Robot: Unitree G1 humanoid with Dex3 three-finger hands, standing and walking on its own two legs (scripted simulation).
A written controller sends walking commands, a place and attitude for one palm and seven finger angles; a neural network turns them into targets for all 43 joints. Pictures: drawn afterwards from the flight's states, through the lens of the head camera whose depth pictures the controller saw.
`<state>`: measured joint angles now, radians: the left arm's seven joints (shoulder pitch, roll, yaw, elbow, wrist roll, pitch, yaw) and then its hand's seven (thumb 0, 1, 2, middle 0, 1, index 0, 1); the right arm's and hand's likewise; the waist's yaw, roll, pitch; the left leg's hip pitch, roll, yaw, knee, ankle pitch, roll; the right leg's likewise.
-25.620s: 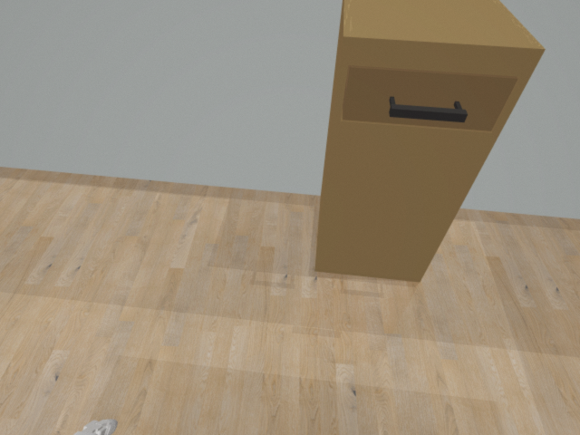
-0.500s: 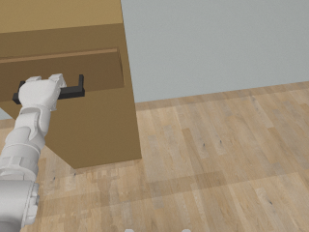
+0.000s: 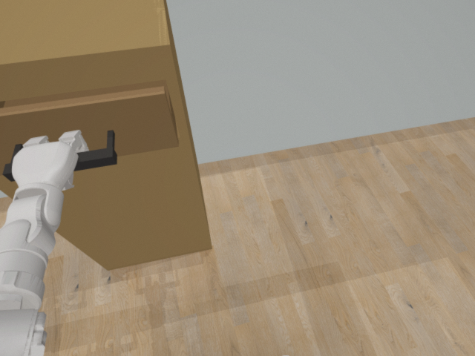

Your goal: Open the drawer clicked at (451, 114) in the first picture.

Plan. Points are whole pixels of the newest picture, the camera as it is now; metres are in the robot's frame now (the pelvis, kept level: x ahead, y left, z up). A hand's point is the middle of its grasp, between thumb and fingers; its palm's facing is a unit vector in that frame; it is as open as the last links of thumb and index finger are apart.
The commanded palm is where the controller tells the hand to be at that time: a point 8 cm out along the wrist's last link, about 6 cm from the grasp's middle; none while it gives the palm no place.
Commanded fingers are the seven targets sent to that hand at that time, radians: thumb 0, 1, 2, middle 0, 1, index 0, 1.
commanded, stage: pull the drawer open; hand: left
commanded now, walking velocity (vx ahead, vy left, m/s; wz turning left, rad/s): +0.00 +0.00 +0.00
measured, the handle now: (64, 153) +0.45 +0.31 +0.06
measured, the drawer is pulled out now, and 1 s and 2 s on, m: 0.03 0.27 0.30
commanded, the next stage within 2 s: open the thumb to release the handle in 1.64 s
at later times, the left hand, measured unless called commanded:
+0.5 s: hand (55, 249) +0.29 +0.28 +0.04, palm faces +0.01 -0.06 -1.00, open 5.4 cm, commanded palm +0.25 +0.28 +0.09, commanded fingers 0.00 0.90 0.90 -0.40 -1.35 -0.40 -1.35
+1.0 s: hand (44, 333) +0.17 +0.26 +0.04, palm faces -0.02 -0.06 -1.00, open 5.3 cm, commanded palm +0.14 +0.26 +0.09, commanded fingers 0.00 0.90 0.90 -0.40 -1.35 -0.40 -1.35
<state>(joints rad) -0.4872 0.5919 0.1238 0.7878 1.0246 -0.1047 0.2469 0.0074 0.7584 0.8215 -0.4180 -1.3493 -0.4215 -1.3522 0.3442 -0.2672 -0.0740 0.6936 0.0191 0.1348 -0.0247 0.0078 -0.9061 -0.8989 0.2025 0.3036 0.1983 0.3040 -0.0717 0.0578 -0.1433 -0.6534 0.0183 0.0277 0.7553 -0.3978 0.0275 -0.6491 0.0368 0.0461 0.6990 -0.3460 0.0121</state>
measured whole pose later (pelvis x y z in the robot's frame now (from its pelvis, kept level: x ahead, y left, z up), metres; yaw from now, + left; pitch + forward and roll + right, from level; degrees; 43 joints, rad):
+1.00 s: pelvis +0.01 -0.03 +0.01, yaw +2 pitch +7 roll +0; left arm 0.50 0.43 0.08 -0.12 0.97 -0.02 0.32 -0.01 0.75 0.81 -0.37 -1.35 -0.42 -1.35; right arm 0.10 -0.25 -0.04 0.63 -0.03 0.06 -0.02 0.01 -0.91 -0.90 0.20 0.30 0.20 0.30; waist 0.07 0.05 -0.09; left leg -0.41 0.01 0.00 0.68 -0.39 -0.01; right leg -0.43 0.03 0.02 0.69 -0.39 -0.02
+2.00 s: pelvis +0.00 -0.02 +0.00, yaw +3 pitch +6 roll +0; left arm 0.57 0.41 0.09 -0.20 0.95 0.04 0.36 -0.02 0.44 0.70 -0.38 -1.31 -0.40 -1.31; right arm 0.11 -0.22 -0.01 0.63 -0.03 0.07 -0.03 0.01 -0.91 -0.90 0.20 0.30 0.20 0.30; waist 0.09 0.06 -0.10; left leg -0.43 0.00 -0.01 0.74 -0.41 0.00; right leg -0.44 0.02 0.01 0.74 -0.40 -0.02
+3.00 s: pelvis -0.02 -0.01 +0.02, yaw +3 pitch +2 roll +0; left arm 0.45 0.46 0.06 -0.22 0.93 0.04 0.24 0.00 -0.49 0.30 -0.32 -1.20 -0.40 -1.24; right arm 0.09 -0.24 -0.01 0.64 -0.02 0.05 -0.06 0.01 -0.91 -0.90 0.20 0.30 0.20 0.30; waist 0.11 0.08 -0.04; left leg -0.32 -0.01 -0.02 0.62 -0.33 0.01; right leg -0.31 0.01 0.00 0.60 -0.32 0.00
